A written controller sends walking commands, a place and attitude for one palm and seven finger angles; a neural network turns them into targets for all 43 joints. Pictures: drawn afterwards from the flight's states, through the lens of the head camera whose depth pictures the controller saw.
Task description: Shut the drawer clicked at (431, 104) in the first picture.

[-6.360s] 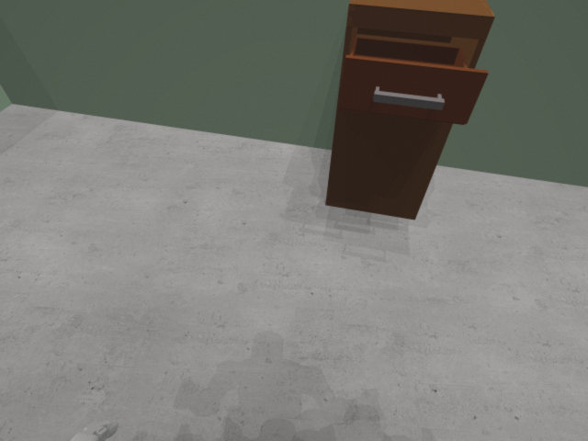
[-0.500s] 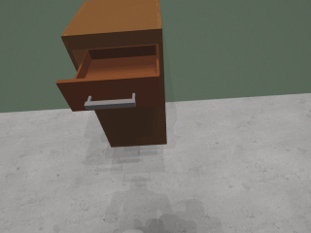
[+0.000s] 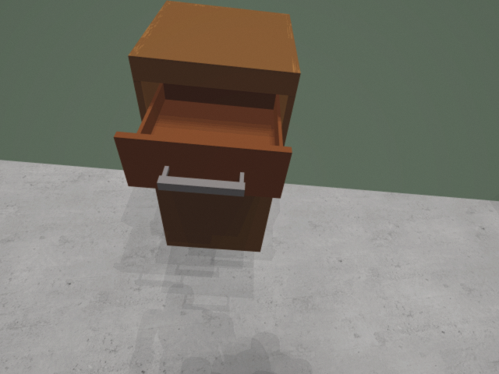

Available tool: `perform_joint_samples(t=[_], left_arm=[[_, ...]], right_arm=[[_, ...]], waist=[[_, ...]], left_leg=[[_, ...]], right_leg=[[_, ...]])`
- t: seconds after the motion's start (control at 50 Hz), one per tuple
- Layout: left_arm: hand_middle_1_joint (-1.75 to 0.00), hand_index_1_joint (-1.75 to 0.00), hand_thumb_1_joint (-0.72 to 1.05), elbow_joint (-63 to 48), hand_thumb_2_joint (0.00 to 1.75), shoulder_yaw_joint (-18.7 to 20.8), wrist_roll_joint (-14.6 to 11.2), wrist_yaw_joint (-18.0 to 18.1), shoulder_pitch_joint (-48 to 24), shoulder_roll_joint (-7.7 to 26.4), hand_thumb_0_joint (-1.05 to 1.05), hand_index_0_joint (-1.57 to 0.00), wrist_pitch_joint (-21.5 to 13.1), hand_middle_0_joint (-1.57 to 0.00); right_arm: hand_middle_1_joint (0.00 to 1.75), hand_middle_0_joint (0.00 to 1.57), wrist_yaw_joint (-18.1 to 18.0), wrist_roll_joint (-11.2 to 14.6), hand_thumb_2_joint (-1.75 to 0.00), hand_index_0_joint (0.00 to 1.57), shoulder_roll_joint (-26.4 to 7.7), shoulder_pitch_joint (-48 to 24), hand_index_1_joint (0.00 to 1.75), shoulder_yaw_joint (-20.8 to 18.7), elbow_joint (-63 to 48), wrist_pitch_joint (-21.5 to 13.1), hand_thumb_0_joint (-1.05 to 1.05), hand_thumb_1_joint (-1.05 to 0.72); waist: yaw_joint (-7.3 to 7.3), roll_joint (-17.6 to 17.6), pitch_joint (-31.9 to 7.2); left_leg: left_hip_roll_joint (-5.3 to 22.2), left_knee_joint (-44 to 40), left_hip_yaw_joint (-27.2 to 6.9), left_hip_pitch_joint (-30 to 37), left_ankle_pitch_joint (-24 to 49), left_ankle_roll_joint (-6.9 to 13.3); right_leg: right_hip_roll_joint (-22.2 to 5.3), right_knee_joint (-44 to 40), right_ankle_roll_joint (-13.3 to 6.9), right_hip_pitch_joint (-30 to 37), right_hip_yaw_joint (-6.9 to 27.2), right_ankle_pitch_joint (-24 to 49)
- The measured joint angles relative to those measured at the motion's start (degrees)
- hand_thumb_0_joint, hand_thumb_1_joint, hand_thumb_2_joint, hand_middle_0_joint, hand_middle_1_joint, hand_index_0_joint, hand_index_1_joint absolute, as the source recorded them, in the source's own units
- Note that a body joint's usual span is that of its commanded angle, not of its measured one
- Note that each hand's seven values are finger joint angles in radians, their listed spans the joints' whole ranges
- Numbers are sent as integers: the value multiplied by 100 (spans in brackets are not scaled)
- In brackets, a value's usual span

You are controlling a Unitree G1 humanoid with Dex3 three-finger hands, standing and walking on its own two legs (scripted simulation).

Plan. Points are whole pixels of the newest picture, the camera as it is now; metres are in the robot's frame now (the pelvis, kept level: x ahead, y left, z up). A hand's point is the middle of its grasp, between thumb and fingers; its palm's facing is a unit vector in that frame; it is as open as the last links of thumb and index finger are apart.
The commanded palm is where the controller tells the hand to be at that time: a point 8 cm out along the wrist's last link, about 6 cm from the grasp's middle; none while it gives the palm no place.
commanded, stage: take the last steps up to it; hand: left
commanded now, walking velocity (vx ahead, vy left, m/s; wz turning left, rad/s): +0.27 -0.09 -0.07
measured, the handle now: (203, 179) +0.52 +0.14 -0.03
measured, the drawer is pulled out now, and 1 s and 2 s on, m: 0.23 0.23 0.23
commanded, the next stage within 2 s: come to a stop and stand still in 0.30 s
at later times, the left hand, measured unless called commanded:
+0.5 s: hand (198, 327) +0.25 +0.11 -0.17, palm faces +0.02 -0.97 -0.23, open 7.2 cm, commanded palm none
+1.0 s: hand out of the picture +0.16 +0.13 -0.18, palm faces +0.04 -0.97 -0.24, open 7.4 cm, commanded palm none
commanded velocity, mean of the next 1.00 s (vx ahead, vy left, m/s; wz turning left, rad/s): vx -0.01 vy -0.01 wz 0.00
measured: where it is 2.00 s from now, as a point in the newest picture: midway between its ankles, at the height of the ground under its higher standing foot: outside the picture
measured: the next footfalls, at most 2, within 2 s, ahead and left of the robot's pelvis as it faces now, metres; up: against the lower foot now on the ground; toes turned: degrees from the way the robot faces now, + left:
right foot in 0.30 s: +0.26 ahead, -0.15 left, +0.00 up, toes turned -8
left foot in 0.74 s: +0.24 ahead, +0.05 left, +0.00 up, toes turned -1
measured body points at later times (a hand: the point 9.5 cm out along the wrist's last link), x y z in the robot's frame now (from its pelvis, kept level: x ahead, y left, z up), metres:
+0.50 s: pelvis +0.16 -0.07 -0.01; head +0.17 -0.09 +0.44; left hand +0.24 +0.16 -0.15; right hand +0.14 -0.30 -0.18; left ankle +0.13 +0.06 -0.68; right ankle +0.22 -0.15 -0.75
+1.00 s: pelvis +0.15 -0.06 -0.01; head +0.17 -0.06 +0.44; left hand +0.16 +0.18 -0.17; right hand +0.23 -0.29 -0.16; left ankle +0.20 +0.06 -0.75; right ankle +0.09 -0.18 -0.72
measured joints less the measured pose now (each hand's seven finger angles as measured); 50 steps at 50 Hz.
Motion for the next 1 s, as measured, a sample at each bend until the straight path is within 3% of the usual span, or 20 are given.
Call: perform_joint_samples(t=[0.12, 0.26, 0.3, 0.38, 0.42, 0.46, 0.54, 0.7, 0.74, 0.8, 0.84, 0.9, 0.94, 1.0], left_arm=[[-30, -30, 91, -310, 90, 31, -20, 5, -690, 44, 1, -19, -22, -20], [-30, -30, 91, -584, 90, -28, -67, 1, -1446, -46, 1, -19, -107, -20], [-30, -30, 91, -669, 90, -35, -49, 7, -1525, -46, 1, -19, -283, -20], [-30, -30, 91, -666, 90, -64, -101, 97, -1558, -185, 0, -20, -455, -20], [-30, -30, 91, -607, 90, -97, -106, 153, -1448, -248, 0, -20, -415, -20], [-30, -30, 92, -534, 90, -91, -110, 241, -1327, -308, 0, -20, -371, -20], [-30, -30, 94, -459, 90, -122, -63, 320, -1173, -269, -1, -20, -262, -21], [-30, -30, 92, -451, 90, -104, -33, 315, -943, -292, 0, -20, -62, -20], [-30, -30, 92, -439, 90, -76, -52, 320, -899, -248, 0, -20, -11, -21], [-30, -30, 91, -452, 90, -46, -87, 342, -854, -145, 0, -20, 95, -20], [-30, -30, 91, -444, 90, -27, -89, 347, -832, -111, 0, -20, 165, -20], [-30, -30, 91, -450, 90, -4, -73, 344, -806, -74, 0, -20, 182, -20], [-30, -30, 91, -447, 90, -8, -69, 340, -763, -56, 0, -20, 171, -20], [-30, -30, 91, -402, 90, -56, -71, 325, -688, -57, 0, -20, 153, -20]], right_arm=[[30, 21, -27, 20, -90, 20, 167, 505, 30, 60, 341, -12, 0, -92], [30, 21, -22, -34, -90, 20, 194, 842, 30, 37, 573, 45, 0, -91], [30, 21, 12, 6, -90, 20, 198, 931, 30, 19, 665, 90, 0, -90], [30, 21, 29, 112, -90, 20, 64, 552, 30, -56, 620, 251, 0, -91], [30, 21, 28, 81, -90, 20, -13, 299, 30, -95, 472, 283, 0, -91], [30, 20, 5, 53, -90, 20, -84, 32, 30, -111, 279, 297, 0, -91], [30, 20, -43, 71, -90, 20, -147, -457, 30, -84, -40, 327, 0, -91], [30, 20, -16, 82, -90, 20, -256, -987, 30, -141, -251, 490, 0, -93], [30, 20, -3, 74, -90, 20, -215, -1020, 30, -136, -274, 472, 0, -93], [30, 20, -1, 37, -90, 20, -90, -1047, 30, -70, -323, 462, 0, -92], [30, 20, -57, 24, -90, 20, -48, -1081, 30, -53, -355, 460, 0, -92], [30, 20, -84, 11, -90, 20, -58, -1166, 30, -28, -372, 462, 0, -93], [30, 21, -68, 12, -90, 20, -62, -1213, 30, -21, -360, 460, 0, -92], [30, 21, -29, 18, -90, 20, -68, -1242, 30, -28, -322, 446, 0, -92]], waist=[[-75, -19, 169], [-399, 216, 425], [-381, 250, 426], [-326, 434, 532], [-304, 454, 465], [-296, 471, 378], [-186, 495, 232], [98, 392, 272], [114, 288, 309], [202, 51, 404], [192, 39, 420], [173, 80, 439], [162, 104, 417], [120, 165, 345]], left_leg=[[-50, -386, 93, 512, -112, -85], [137, -34, 129, 839, -757, -362], [257, 856, 95, 604, -1134, -380], [221, 4326, -467, -908, -1247, -90], [231, 4952, -447, -1546, -924, -48], [276, 4789, -398, -2000, -685, -92], [284, 3415, -360, -2280, -456, -228], [34, 1721, -382, -1696, -147, -347], [-12, 1247, -353, -1435, 422, -271], [-136, 1123, -220, -1329, 360, -41], [-137, 972, -193, -1310, 409, 16], [-115, 782, -185, -1364, 604, 21], [-101, 689, -166, -1417, 713, -2], [-67, 614, -135, -1497, 834, -60]], right_leg=[[-110, -157, 55, -681, 40, 631], [90, -2002, -208, -188, -250, 561], [193, -2515, -350, 233, -309, 872], [357, -2276, -501, 488, -457, 456], [409, -2591, -480, 761, -498, 500], [457, -2934, -505, 989, -536, 596], [527, -3325, -530, 1201, -536, 704], [447, -2992, -430, 1167, -482, 441], [375, -2781, -364, 1098, -484, 330], [280, -2278, -192, 956, -255, -290], [362, -1475, -116, 750, 34, -857], [426, -640, -34, 610, 325, -999], [390, -636, 27, 713, 403, -1000], [279, -1432, 71, 1136, 370, -996]])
